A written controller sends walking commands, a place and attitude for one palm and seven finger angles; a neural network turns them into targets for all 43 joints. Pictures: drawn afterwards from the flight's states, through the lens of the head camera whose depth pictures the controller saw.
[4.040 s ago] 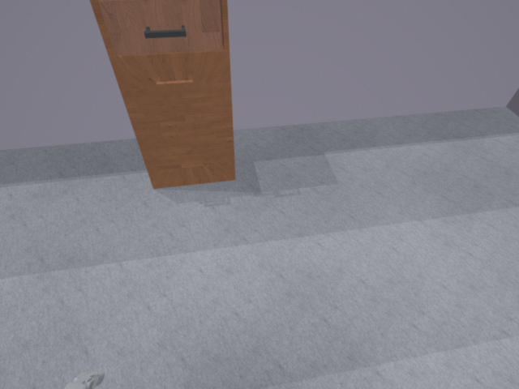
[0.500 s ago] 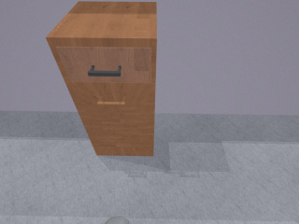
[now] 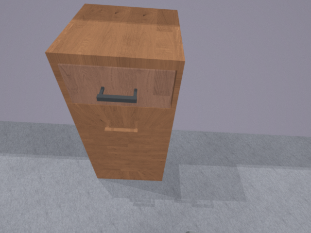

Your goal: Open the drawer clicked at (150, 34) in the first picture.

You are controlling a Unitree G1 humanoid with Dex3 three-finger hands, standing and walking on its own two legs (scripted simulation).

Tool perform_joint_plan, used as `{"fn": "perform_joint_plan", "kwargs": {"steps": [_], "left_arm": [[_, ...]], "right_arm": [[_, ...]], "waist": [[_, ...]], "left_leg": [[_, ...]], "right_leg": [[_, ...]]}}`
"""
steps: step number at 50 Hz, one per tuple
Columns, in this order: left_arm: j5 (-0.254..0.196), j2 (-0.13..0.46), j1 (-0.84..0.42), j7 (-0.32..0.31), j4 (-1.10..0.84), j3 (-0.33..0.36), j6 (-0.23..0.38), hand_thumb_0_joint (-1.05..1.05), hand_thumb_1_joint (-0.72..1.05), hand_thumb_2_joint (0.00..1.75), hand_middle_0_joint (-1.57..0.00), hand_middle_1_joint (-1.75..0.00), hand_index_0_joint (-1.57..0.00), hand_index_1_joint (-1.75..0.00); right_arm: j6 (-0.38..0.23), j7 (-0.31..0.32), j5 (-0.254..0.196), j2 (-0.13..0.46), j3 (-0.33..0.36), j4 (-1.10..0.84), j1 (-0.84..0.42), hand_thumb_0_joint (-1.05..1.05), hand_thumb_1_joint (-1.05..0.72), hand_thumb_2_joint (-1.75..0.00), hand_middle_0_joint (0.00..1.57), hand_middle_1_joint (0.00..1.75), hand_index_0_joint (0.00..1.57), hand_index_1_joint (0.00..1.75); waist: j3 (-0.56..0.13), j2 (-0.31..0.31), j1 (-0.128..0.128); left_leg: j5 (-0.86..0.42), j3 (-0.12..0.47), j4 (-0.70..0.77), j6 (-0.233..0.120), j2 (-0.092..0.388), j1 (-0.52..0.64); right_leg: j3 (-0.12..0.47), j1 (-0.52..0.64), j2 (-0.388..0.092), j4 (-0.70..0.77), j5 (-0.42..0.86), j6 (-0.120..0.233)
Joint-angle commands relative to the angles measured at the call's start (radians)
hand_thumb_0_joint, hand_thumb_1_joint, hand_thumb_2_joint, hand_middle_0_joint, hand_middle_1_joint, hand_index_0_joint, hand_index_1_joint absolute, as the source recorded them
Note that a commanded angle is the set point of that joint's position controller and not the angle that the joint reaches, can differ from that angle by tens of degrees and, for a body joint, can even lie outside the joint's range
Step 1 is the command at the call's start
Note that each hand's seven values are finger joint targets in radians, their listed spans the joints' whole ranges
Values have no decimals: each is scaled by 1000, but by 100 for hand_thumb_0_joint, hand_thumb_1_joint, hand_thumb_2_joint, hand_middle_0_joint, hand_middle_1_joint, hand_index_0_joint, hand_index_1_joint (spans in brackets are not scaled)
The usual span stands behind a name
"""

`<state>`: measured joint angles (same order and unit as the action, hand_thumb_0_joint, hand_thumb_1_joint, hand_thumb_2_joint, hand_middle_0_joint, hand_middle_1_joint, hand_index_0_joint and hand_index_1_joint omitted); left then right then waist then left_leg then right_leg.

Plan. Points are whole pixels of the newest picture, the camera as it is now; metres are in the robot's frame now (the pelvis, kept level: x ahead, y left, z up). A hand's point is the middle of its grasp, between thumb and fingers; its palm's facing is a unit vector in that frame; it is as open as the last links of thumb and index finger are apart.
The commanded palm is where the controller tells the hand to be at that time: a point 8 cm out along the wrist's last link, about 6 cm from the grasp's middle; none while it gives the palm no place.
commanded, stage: come to a stop and stand still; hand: left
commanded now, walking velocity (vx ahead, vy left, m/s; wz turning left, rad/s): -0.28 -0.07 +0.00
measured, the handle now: (118, 94) +0.54 +0.17 +0.03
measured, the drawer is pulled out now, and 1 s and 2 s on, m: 0.00 0.00 0.00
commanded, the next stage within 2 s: look again from close up in 0.82 s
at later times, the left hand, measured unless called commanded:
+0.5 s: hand out of the picture +0.06 +0.17 -0.18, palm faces +0.08 -0.97 -0.22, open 7.4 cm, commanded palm none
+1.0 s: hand out of the picture +0.00 +0.14 -0.18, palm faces +0.00 -0.97 -0.23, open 7.4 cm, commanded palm none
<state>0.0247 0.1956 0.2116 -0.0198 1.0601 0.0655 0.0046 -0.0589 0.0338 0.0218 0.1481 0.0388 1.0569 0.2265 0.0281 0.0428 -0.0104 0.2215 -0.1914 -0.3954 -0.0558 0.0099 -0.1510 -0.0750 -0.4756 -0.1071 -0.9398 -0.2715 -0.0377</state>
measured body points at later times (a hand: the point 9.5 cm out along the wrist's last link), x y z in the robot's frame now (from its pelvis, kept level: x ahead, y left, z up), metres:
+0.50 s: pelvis -0.01 -0.02 -0.01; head +0.03 -0.01 +0.43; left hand +0.06 +0.22 -0.16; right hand +0.02 -0.25 -0.17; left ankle -0.06 +0.10 -0.73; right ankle +0.08 -0.13 -0.74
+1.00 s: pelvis -0.01 -0.03 -0.01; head +0.02 -0.05 +0.44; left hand +0.00 +0.19 -0.16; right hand -0.04 -0.24 -0.18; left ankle -0.06 +0.10 -0.74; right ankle -0.02 -0.13 -0.74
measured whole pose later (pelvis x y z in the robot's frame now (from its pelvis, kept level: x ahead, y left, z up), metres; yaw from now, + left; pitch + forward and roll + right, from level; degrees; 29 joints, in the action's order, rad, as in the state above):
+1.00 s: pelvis -0.01 -0.03 -0.01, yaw +0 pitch +1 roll -1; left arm 0.02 0.13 0.25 -0.05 1.12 0.01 0.02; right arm 0.01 0.03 0.02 0.15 0.02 1.12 0.30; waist 0.06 -0.05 0.02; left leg 0.35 -0.05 -0.53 0.00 0.06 -0.19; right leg -0.08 -0.24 0.02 -0.51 -0.28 0.03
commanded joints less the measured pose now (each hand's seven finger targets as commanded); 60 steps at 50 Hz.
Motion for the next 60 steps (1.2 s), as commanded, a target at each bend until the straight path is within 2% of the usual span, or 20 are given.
{"fn": "perform_joint_plan", "kwargs": {"steps": [1,4,6,9,10,13,21,24,25,27,29,34,41,44,46,47,49,52,55,60], "left_arm": [[-6,-14,83,-4,-20,-24,-20,0,90,90,-20,-30,-20,-30],[-6,24,76,-9,-36,-19,-25,0,90,90,-20,-30,-20,-30],[-1,64,86,-13,-44,-10,-15,0,90,90,-20,-30,-20,-30],[-3,154,78,-20,-58,1,-5,0,90,90,-20,-30,-20,-30],[-4,163,76,-24,-62,8,-3,0,90,90,-20,-30,-20,-30],[-3,127,9,-37,-91,11,-11,0,90,90,-20,-30,-20,-30],[11,147,-17,-32,-111,32,-19,0,90,90,-20,-30,-20,-30],[2,136,-37,-24,-99,26,-26,0,90,90,-20,-30,-20,-30],[-7,112,-39,-20,-94,17,-30,0,90,90,-20,-30,-20,-30],[-20,20,-51,-7,-110,-4,-35,0,90,90,-20,-30,-20,-30],[1,40,-53,-1,-78,-4,-42,0,90,90,-20,-30,-20,-30],[2,29,33,19,-14,-9,-23,0,90,90,-20,-30,-20,-30],[-17,10,9,12,-12,-22,-20,0,90,90,-20,-30,-20,-30],[-18,12,94,7,29,-22,-7,0,90,90,-20,-30,-20,-30],[1,65,210,-47,91,-31,19,0,90,90,-20,-30,-20,-30],[-10,95,171,-38,51,-42,32,0,90,90,-20,-30,-20,-30],[-9,76,120,-28,38,-42,48,0,90,90,-20,-30,-20,-30],[-17,54,112,-31,20,-45,57,0,90,90,-20,-30,-20,-30],[-19,57,122,-27,17,-41,49,0,90,90,-20,-30,-20,-30],[-14,67,123,-25,19,-39,40,0,90,90,-20,-30,-20,-30]], "right_arm": [[12,5,5,114,12,-17,57,0,-90,-90,20,30,20,30],[33,8,1,128,19,-3,55,0,-90,-90,20,30,20,30],[43,6,-5,113,24,0,67,0,-90,-90,20,30,20,30],[67,-6,-18,45,23,3,139,0,-90,-90,20,30,20,30],[83,-1,-19,40,25,2,134,0,-90,-90,20,30,20,30],[100,2,-19,55,32,-13,97,0,-90,-90,20,30,20,30],[95,-16,-12,46,25,-29,102,0,-90,-90,20,30,20,30],[80,-16,-11,39,15,5,199,0,-90,-90,20,30,20,30],[73,-14,-8,56,12,18,220,0,-90,-90,20,30,20,30],[65,-8,11,153,23,-18,155,0,-90,-90,20,30,20,30],[56,-1,10,146,10,-46,18,0,-90,-90,20,30,20,30],[34,19,2,125,2,-12,107,0,-90,-90,20,30,20,30],[39,28,5,139,12,47,168,0,-90,-90,20,30,20,30],[40,24,-5,129,13,56,145,0,-90,-90,20,30,20,30],[18,2,-27,132,0,-6,32,0,-90,-90,20,30,20,30],[32,-6,-15,55,-11,-44,70,0,-90,-90,20,30,20,30],[45,-19,1,38,-20,-13,116,0,-90,-90,20,30,20,30],[30,-13,-5,41,-27,10,170,0,-90,-90,20,30,20,30],[28,-2,-4,63,-27,18,170,0,-90,-90,20,30,20,30],[46,2,-8,53,-29,12,160,0,-90,-90,20,30,20,30]], "waist": [[30,-153,3],[36,-168,-6],[27,-99,-15],[-42,78,14],[-102,174,5],[-102,127,-5],[-118,108,-12],[-119,113,29],[-105,49,38],[22,-280,27],[116,-328,5],[107,-115,15],[19,-208,51],[-26,-169,13],[10,-19,-36],[3,52,12],[-43,146,34],[-115,15,45],[-81,-111,29],[31,35,34]], "left_leg": [[-616,148,90,-82,276,-33],[-555,157,37,-62,266,-26],[-428,140,-44,-4,208,-52],[130,74,-239,72,45,-148],[306,85,-381,79,30,-149],[342,186,-635,75,28,-209],[263,159,-368,83,25,-158],[109,120,-79,70,0,26],[85,148,10,61,20,96],[360,465,262,-28,271,-109],[417,483,359,-47,284,-273],[35,344,254,-53,237,37],[-550,295,86,-92,261,148],[-466,260,9,-32,199,76],[-275,152,-183,52,131,-72],[123,154,-159,61,55,-113],[132,148,-193,46,45,-91],[-45,170,-107,42,61,-45],[-248,174,-113,38,99,-33],[-27,155,-99,51,74,-69]], "right_leg": [[9,132,11,215,1,-3],[2,195,23,347,39,5],[25,271,4,483,276,16],[192,349,-244,476,861,171],[228,366,-264,522,864,226],[215,324,-256,558,739,271],[223,296,-208,627,247,220],[187,198,-137,623,-25,147],[156,125,-91,589,-129,105],[7,57,52,376,-125,24],[76,116,48,203,-100,27],[77,-64,60,73,-40,5],[37,92,53,304,-142,2],[15,281,64,555,102,11],[130,321,-36,564,528,49],[189,285,-101,608,280,84],[187,283,-78,619,179,130],[149,377,-56,509,478,131],[100,365,-14,444,511,107],[131,306,-37,536,437,107]]}}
